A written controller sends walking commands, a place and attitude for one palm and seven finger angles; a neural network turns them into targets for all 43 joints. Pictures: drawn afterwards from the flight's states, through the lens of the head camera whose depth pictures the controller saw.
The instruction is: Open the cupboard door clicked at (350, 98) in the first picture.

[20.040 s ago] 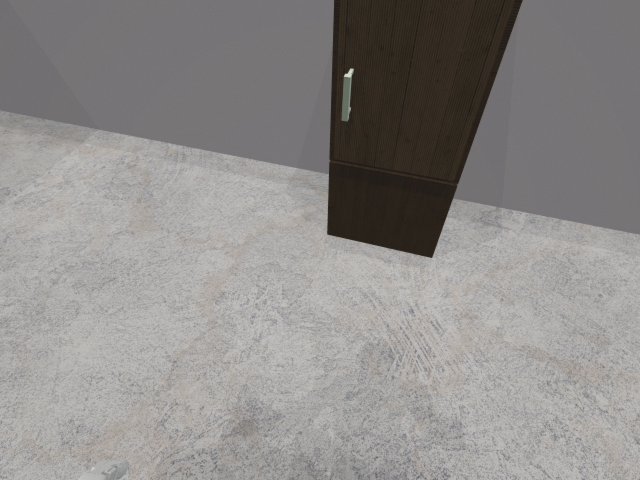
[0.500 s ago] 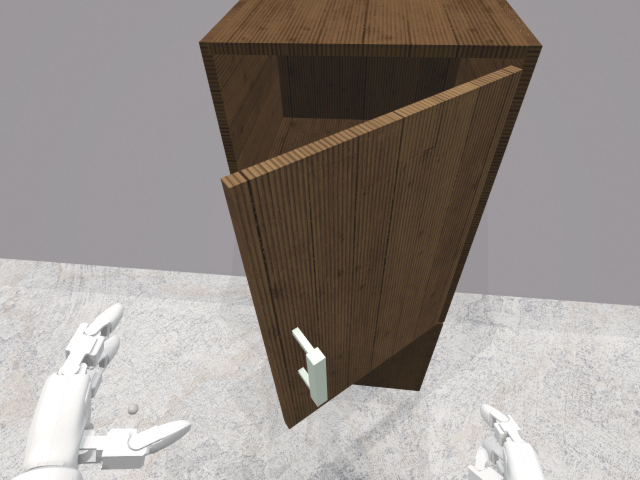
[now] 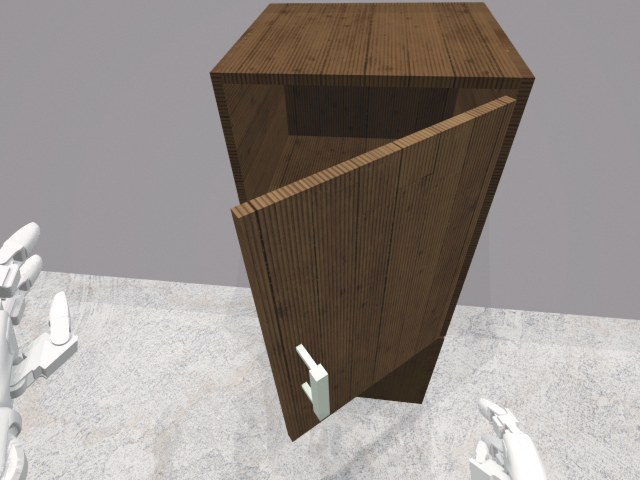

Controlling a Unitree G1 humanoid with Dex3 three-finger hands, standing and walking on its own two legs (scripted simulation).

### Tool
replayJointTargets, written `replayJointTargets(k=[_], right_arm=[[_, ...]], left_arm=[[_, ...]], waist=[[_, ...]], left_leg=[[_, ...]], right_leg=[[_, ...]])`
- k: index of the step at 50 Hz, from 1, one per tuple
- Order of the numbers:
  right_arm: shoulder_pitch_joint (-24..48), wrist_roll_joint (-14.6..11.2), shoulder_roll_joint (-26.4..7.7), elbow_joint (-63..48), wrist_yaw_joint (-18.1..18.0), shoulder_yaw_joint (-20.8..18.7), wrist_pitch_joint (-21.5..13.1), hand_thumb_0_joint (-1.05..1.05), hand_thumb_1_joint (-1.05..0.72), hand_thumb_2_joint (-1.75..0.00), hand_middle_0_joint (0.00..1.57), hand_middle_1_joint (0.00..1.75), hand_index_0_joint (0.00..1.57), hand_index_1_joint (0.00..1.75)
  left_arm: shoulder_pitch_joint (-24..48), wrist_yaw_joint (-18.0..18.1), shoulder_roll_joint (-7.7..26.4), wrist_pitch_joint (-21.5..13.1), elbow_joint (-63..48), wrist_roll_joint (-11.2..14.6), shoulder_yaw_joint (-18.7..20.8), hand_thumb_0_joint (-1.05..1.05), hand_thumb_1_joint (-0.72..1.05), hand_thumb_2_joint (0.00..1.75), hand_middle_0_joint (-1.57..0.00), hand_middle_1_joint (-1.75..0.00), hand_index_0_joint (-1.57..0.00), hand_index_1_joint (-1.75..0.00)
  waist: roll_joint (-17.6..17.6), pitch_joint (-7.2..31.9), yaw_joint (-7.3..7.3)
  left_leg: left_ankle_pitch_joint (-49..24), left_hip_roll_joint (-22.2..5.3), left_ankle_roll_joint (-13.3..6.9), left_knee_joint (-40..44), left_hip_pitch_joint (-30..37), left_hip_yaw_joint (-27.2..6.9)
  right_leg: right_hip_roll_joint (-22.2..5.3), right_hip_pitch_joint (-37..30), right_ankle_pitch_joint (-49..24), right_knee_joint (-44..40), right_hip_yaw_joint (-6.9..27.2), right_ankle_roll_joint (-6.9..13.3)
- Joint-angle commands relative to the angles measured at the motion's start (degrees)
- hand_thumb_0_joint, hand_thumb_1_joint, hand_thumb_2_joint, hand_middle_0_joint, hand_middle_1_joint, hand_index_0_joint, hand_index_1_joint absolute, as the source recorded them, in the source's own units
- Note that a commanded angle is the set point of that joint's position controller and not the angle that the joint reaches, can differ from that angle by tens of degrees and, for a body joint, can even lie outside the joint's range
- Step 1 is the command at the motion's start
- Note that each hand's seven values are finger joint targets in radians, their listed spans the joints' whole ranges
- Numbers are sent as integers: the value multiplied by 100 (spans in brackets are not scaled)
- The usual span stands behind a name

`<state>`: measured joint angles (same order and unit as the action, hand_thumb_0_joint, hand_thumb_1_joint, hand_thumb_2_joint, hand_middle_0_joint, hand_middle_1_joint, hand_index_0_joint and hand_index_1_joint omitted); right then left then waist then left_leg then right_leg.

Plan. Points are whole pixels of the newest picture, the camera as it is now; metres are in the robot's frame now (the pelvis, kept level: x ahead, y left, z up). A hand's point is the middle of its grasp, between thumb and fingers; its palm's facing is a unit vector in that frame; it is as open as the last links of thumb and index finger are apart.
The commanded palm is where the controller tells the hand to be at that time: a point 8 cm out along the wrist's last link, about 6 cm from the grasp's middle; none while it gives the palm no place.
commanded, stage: draw the hand back to the body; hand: left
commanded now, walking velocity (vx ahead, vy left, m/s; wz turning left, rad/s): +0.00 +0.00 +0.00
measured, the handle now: (312, 383) +0.29 +0.06 -0.09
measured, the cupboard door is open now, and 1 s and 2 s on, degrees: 41 41 41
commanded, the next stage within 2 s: step back with the hand held close in 0.26 s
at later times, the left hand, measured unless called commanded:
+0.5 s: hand (78, 346) +0.18 +0.25 +0.16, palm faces +0.45 -0.78 -0.44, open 7.4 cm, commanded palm +0.13 +0.29 +0.18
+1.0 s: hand (31, 405) +0.13 +0.27 +0.16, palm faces +0.37 -0.77 -0.51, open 7.4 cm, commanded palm +0.07 +0.31 +0.18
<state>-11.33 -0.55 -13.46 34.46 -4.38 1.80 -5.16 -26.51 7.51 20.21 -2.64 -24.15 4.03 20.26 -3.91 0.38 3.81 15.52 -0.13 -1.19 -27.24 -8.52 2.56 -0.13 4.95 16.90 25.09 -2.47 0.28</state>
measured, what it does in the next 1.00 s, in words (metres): shifts its weight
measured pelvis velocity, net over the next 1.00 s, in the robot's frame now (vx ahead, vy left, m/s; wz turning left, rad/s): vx -0.08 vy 0.01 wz -0.02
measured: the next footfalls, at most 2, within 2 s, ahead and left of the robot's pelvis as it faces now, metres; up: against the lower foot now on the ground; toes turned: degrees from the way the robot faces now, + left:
right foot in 1.70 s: -0.32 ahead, -0.10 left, +0.00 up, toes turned -7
left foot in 1.88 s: -0.19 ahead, +0.09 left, +0.00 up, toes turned -6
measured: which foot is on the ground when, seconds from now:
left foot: down 0.00-1.00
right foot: down 0.00-1.00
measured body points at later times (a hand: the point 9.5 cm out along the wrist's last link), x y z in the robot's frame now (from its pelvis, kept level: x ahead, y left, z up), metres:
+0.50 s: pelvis -0.02 -0.01 +0.00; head -0.03 -0.03 +0.45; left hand +0.15 +0.29 +0.19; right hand +0.17 -0.24 -0.08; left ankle -0.01 +0.10 -0.74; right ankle -0.03 -0.11 -0.74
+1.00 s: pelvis -0.08 +0.01 +0.00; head -0.06 +0.02 +0.44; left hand +0.10 +0.31 +0.18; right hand +0.09 -0.23 -0.08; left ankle -0.01 +0.10 -0.74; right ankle -0.03 -0.11 -0.74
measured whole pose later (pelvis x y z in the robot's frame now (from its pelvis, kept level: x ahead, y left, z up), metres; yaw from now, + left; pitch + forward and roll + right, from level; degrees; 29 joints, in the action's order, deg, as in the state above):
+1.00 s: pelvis -0.08 +0.01 +0.00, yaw -1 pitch -1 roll -1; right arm -11.3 -0.6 -13.0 31.6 -5.0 -0.2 -1.7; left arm -32.4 8.7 24.1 -10.2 -28.8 1.3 23.5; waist -1.3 -2.7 -0.3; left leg 9.3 -1.0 -2.6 -29.1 -19.4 3.8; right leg 0.5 16.2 9.9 26.7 -1.3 -0.5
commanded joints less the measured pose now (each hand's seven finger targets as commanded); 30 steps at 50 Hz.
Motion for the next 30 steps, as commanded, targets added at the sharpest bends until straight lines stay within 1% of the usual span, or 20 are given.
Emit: replayJointTargets(k=[1, 2, 3, 5, 8, 9, 11, 12, 17, 18, 19, 20, 21, 22, 23, 24, 25, 27, 28, 30], right_arm=[[751, 30, -601, -937, -42, -267, -252, 0, -90, -90, 20, 30, 20, 30], [772, 35, -584, -931, -53, -273, -265, 0, -90, -90, 20, 30, 20, 30], [793, 40, -596, -902, -71, -270, -273, 0, -90, -90, 20, 30, 20, 30], [817, 37, -555, -891, -79, -251, -310, 0, -90, -90, 20, 30, 20, 30], [816, 45, -562, -832, -98, -257, -395, 0, -90, -90, 20, 30, 20, 30], [812, 42, -538, -830, -93, -250, -408, 0, -90, -90, 20, 30, 20, 30], [802, 36, -537, -809, -86, -260, -419, 0, -90, -90, 20, 30, 20, 30], [814, 35, -545, -805, -91, -270, -433, 0, -90, -90, 20, 30, 20, 30], [825, 41, -557, -749, -75, -298, -442, 0, -90, -90, 20, 30, 20, 30], [847, 47, -568, -721, -86, -306, -451, 0, -90, -90, 20, 30, 20, 30], [866, 48, -564, -724, -89, -291, -468, 0, -90, -90, 20, 30, 20, 30], [781, -2, -678, -901, -97, -285, -343, 0, -90, -90, 20, 30, 20, 30], [770, 41, -613, -780, -103, -301, -249, 0, -90, -90, 20, 30, 20, 30], [755, 60, -634, -811, -86, -323, -169, 0, -90, -90, 20, 30, 20, 30], [804, 66, -665, -845, -90, -348, -119, 0, -90, -90, 20, 30, 20, 30], [776, 73, -656, -868, -87, -351, -71, 0, -90, -90, 20, 30, 20, 30], [745, 76, -665, -909, -85, -368, -27, 0, -90, -90, 20, 30, 20, 30], [737, 60, -669, -986, -91, -401, 45, 0, -90, -90, 20, 30, 20, 30], [773, 67, -676, -989, -116, -409, 78, 0, -90, -90, 20, 30, 20, 30], [759, 40, -634, -1071, -118, -426, 145, 0, -90, -90, 20, 30, 20, 30]], left_arm=[[314, 7, 925, -358, -1033, 3, 467, 0, 90, 90, -20, -30, -20, -30], [321, 14, 1000, -381, -1074, 5, 538, 0, 90, 90, -20, -30, -20, -30], [352, 27, 1087, -387, -1086, -12, 600, 0, 90, 90, -20, -30, -20, -30], [468, 41, 1077, -424, -1243, -22, 582, 0, 90, 90, -20, -30, -20, -30], [471, 71, 1180, -459, -1332, -51, 654, 0, 90, 90, -20, -30, -20, -30], [444, 68, 1108, -453, -1308, -43, 611, 0, 90, 90, -20, -30, -20, -30], [394, 54, 981, -452, -1126, -23, 526, 0, 90, 90, -20, -30, -20, -30], [449, 49, 992, -470, -1118, -17, 526, 0, 90, 90, -20, -30, -20, -30], [404, 19, 931, -513, -982, -20, 489, 0, 90, 90, -20, -30, -20, -30], [418, 24, 983, -517, -917, -33, 520, 0, 90, 90, -20, -30, -20, -30], [889, 42, 1075, -562, -1153, -37, 528, 0, 90, 90, -20, -30, -20, -30], [1298, 71, 1688, -774, -1253, -87, 1169, 0, 90, 90, -20, -30, -20, -30], [679, 19, 1292, -783, -750, -106, 892, 0, 90, 90, -20, -30, -20, -30], [392, -17, 1107, -786, -647, -128, 726, 0, 90, 90, -20, -30, -20, -30], [352, -23, 1137, -840, -774, -142, 731, 0, 90, 90, -20, -30, -20, -30], [175, -18, 1086, -856, -798, -149, 685, 0, 90, 90, -20, -30, -20, -30], [38, -9, 1076, -872, -878, -152, 684, 0, 90, 90, -20, -30, -20, -30], [-112, 19, 1165, -883, -1025, -150, 755, 0, 90, 90, -20, -30, -20, -30], [-168, 47, 1277, -890, -1066, -149, 852, 0, 90, 90, -20, -30, -20, -30], [-325, 77, 1329, -885, -1142, -131, 946, 0, 90, 90, -20, -30, -20, -30]], waist=[[190, 315, 14], [241, 330, 26], [82, 326, 41], [-65, 292, 24], [-222, 361, 44], [-295, 284, 34], [-59, 93, 4], [56, 76, -3], [131, 93, 4], [46, 66, 16], [33, 146, -22], [285, -284, -269], [468, -173, -304], [552, -121, -315], [298, -8, -296], [161, 180, -306], [108, 376, -302], [159, 599, -301], [41, 656, -282], [230, 786, -283]], left_leg=[[-1460, -159, -20, 480, 401, -181], [-1387, -154, -26, 489, 410, -165], [-1386, -143, -27, 480, 417, -152], [-1287, -125, -10, 511, 434, -164], [-1403, -114, -4, 493, 506, -158], [-1368, -116, 8, 517, 491, -160], [-1189, -124, 6, 560, 474, -158], [-1098, -118, -12, 565, 481, -149], [-1116, -113, -37, 572, 530, -111], [-1103, -112, -36, 577, 528, -97], [-1077, -95, -47, 586, 564, -107], [-728, -205, -117, 415, 217, -222], [-732, -185, -131, 289, 254, -252], [-825, -189, -106, 279, 243, -231], [-1054, -202, -104, 317, 260, -217], [-1250, -248, -86, 354, 296, -196], [-1451, -277, -67, 402, 298, -202], [-1801, -320, -60, 378, 333, -171], [-1965, -331, -55, 399, 299, -200], [-2080, -376, -48, 400, 244, -200]], right_leg=[[-1, 196, -1454, -455, 53, 47], [-7, 183, -1433, -475, 67, 44], [-10, 153, -1443, -513, 86, 62], [-15, 175, -1349, -538, 93, 64], [-17, 121, -1461, -560, 109, 85], [-20, 162, -1409, -557, 106, 77], [5, 277, -1232, -646, 97, 56], [6, 306, -1163, -684, 107, 44], [8, 278, -1185, -746, 144, 34], [-1, 274, -1175, -780, 154, 42], [-21, 267, -1190, -773, 169, 32], [-246, 870, -1350, -1079, 704, 15], [-350, 883, -1464, -1109, 737, 24], [-366, 876, -1534, -1086, 701, 18], [-379, 795, -1793, -981, 614, 22], [-379, 703, -1951, -856, 598, 8], [-349, 567, -2055, -731, 526, -4], [-314, 499, -2309, -603, 488, -40], [-323, 430, -2395, -532, 434, -36], [-270, 388, -2458, -417, 437, -63]])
